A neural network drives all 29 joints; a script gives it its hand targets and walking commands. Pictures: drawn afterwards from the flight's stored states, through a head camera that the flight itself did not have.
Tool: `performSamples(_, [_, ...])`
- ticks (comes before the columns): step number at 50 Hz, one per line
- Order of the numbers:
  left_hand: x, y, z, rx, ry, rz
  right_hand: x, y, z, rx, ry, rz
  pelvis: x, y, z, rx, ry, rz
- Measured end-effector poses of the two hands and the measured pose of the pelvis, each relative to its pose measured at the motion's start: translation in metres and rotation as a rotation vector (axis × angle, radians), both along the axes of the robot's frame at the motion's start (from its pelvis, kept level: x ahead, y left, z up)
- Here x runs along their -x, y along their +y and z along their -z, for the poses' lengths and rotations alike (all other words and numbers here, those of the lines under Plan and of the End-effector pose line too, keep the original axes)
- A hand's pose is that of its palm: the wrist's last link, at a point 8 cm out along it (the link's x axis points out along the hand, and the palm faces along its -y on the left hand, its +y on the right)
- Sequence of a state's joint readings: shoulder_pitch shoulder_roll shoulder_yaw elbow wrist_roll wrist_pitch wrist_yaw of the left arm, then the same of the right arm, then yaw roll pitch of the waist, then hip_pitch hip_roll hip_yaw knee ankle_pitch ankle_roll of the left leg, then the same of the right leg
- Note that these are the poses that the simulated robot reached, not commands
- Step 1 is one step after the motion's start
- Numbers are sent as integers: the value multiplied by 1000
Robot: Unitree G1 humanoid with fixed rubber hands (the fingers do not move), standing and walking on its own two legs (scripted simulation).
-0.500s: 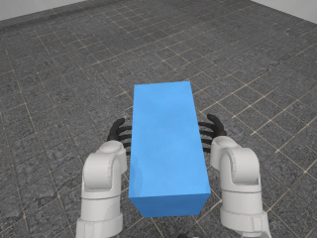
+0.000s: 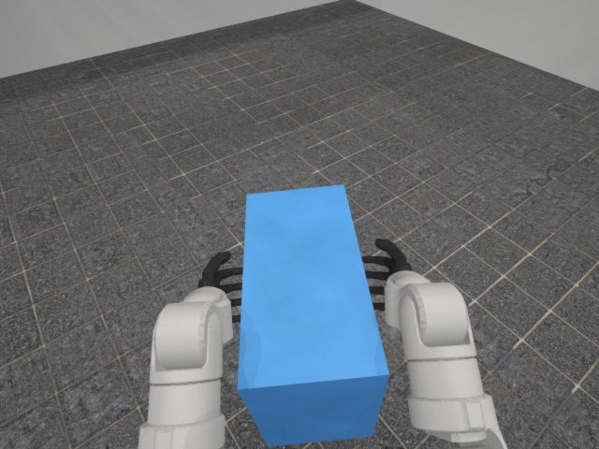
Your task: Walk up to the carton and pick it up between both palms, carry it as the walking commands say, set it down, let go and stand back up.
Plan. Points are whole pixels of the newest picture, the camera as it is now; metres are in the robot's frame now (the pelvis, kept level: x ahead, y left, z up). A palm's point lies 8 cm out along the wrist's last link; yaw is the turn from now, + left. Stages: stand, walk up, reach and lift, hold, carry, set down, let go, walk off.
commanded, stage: carry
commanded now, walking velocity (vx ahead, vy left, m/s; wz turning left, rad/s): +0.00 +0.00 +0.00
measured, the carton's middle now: (307, 311) +0.32 +0.00 +0.00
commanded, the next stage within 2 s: none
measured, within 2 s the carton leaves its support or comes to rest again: neither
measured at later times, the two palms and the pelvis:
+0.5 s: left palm (219, 191) +0.51 +0.15 +0.06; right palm (357, 184) +0.53 -0.09 +0.06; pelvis +0.21 +0.02 +0.00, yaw +2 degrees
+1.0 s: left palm (186, 173) +0.54 +0.20 +0.07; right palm (322, 161) +0.56 -0.03 +0.08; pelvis +0.27 +0.07 -0.01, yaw +2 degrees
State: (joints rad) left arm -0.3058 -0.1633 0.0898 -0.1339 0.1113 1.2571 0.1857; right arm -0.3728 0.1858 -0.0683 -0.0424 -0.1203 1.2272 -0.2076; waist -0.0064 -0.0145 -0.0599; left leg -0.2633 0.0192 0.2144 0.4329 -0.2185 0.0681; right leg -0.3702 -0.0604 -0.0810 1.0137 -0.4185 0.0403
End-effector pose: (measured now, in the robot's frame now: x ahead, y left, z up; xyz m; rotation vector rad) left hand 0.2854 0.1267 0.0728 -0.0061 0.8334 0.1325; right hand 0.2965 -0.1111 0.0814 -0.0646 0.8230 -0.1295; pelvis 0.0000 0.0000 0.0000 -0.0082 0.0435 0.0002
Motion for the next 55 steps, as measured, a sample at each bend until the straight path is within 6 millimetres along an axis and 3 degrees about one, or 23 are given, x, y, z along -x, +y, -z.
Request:
performSamples(7, [-90, -2, -4, 7, -25, 12, -83, 0, -6, -14, -29, 68, -73, 8, -5, 10, 0, -6])
performSamples(13, [-165, -3, -4, -13, -89, -19, -164, -2, 0, -43, -92, 32, -150, -1, 13, -17, -12, -36])
performSamples(18, [-202, 2, 3, -44, -35, -32, -202, 4, 17, -75, -37, 37, -180, 1, 8, -1, 8, -52])
performSamples(25, [-228, 20, 13, -33, -16, -21, -229, 20, 21, -77, -20, 38, -209, 19, 5, -3, 3, -41])
performSamples(34, [-260, 49, -7, -4, -91, -24, -263, 48, -6, -51, -95, -1, -250, 45, 6, 4, 18, -29])
performSamples(40, [-266, 64, -11, -14, -85, -20, -272, 64, -11, -28, -90, -22, -269, 57, 9, 14, 1, -34])
performSamples(46, [-262, 74, -5, -25, -46, -23, -270, 74, -3, -20, -51, -40, -275, 65, 12, 19, -16, -39])
performSamples(55, [-254, 79, 0, -25, -34, -29, -263, 80, 3, -16, -41, -38, -265, 69, 13, 21, -25, -42])
